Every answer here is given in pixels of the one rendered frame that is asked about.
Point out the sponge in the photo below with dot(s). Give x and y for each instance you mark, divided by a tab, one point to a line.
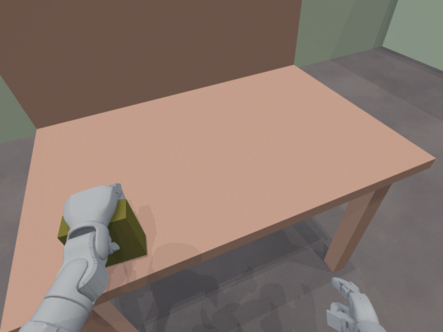
124	229

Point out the table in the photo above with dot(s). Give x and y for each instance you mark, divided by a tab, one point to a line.
196	108

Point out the left robot hand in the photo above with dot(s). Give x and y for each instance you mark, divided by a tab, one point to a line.
96	204

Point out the left robot forearm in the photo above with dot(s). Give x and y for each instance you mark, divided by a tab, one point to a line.
80	282

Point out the right robot hand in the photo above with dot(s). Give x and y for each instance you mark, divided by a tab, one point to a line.
344	319

